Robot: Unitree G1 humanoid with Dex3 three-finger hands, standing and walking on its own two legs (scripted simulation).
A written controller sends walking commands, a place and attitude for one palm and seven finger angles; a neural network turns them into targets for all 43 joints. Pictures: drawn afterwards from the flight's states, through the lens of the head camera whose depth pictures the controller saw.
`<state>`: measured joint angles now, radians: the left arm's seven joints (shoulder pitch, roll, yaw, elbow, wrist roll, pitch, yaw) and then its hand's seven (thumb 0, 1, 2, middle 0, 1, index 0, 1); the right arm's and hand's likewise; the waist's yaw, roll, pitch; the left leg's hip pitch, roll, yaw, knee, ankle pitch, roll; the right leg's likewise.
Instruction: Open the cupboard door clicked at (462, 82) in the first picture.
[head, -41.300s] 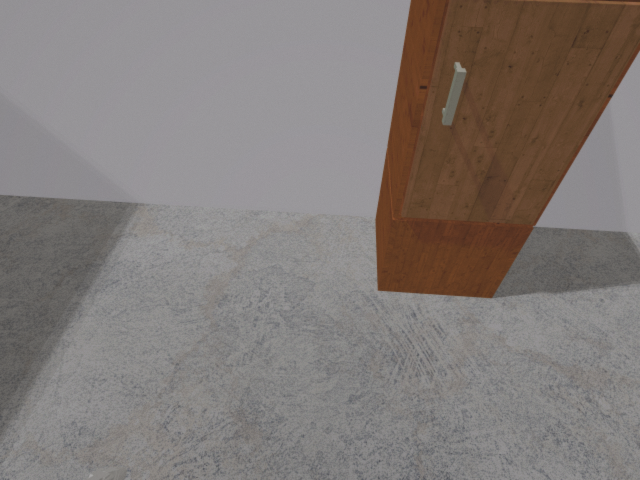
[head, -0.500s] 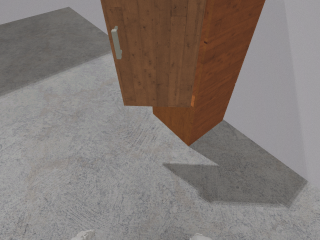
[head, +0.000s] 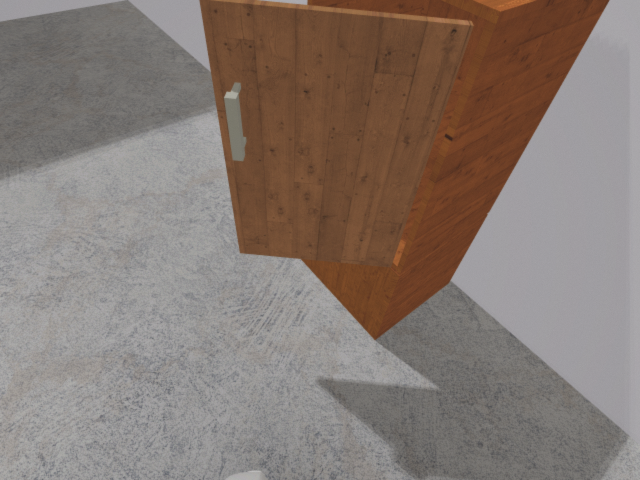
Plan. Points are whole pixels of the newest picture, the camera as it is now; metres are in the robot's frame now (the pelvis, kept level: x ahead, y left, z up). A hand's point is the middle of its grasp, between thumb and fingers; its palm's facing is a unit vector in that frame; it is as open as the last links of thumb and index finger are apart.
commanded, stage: come to a stop and stand still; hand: left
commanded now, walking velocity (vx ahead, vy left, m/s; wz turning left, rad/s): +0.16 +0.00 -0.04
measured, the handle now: (237, 122) +0.65 +0.20 +0.08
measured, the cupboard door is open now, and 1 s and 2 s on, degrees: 48 48 48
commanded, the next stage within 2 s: look again from close up in 1.22 s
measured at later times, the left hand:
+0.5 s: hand (201, 459) +0.17 +0.18 -0.16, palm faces +0.01 -0.98 -0.21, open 7.3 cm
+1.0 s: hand out of the picture +0.09 +0.18 -0.15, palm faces +0.01 -0.97 -0.23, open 7.4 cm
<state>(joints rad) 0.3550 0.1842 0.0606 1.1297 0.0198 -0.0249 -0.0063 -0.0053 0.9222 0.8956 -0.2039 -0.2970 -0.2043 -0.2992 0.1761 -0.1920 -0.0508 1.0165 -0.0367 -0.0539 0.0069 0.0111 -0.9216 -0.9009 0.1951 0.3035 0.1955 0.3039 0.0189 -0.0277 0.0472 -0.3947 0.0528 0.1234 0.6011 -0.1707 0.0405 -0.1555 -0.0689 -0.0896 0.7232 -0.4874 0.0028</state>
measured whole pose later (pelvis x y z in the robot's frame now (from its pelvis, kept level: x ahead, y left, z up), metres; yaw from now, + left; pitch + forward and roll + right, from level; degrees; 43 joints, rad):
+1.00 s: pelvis +0.06 +0.00 +0.02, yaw +0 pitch +0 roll +1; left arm 0.23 0.17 0.02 1.08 0.01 0.01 0.02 0.00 0.91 0.90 -0.20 -0.30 -0.20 -0.30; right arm 0.20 -0.17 -0.03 1.07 -0.01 0.02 -0.02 0.01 -0.92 -0.90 0.20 0.30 0.20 0.30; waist -0.02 0.01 0.03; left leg -0.24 0.01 0.09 0.46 -0.21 0.02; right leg -0.15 -0.02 0.00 0.48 -0.33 0.01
